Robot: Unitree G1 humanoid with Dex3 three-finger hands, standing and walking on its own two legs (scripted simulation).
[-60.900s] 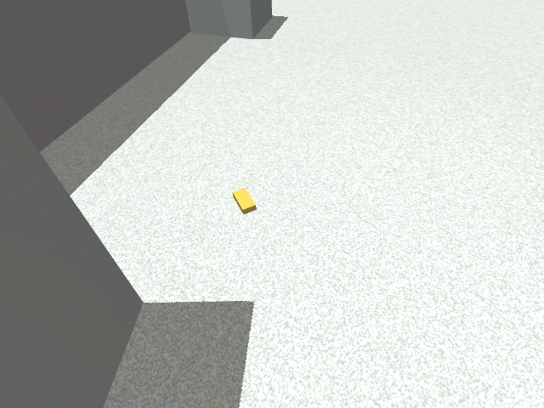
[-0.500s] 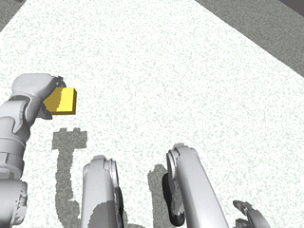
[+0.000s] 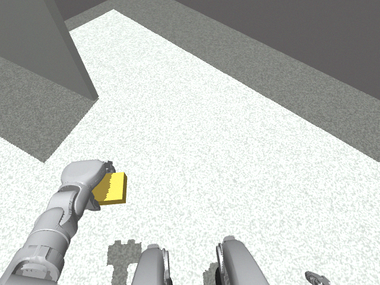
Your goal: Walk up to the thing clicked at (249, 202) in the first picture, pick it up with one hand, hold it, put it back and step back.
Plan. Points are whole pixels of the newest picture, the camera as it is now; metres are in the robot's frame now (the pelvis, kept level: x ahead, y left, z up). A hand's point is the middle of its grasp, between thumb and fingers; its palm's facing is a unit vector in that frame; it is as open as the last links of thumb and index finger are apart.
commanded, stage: lift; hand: left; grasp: from above
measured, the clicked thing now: (97, 189) +0.39 +0.23 -0.11
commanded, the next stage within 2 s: hold in 0.50 s
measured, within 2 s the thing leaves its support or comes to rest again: neither
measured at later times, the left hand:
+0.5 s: hand (83, 171) +0.38 +0.21 +0.02, palm faces -0.46 -0.04 -0.88, open 9.8 cm
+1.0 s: hand (70, 162) +0.37 +0.22 +0.07, palm faces -0.48 -0.02 -0.88, open 9.8 cm
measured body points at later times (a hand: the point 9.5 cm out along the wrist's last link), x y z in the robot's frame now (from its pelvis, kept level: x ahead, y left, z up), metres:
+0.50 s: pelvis +0.05 +0.00 +0.10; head +0.11 +0.00 +0.54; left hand +0.40 +0.21 +0.07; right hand +0.13 -0.27 -0.03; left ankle +0.07 +0.11 -0.59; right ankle +0.08 -0.13 -0.59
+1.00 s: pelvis +0.07 +0.00 +0.12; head +0.10 -0.01 +0.57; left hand +0.40 +0.22 +0.12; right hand +0.18 -0.27 +0.00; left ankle +0.07 +0.11 -0.59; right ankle +0.08 -0.13 -0.59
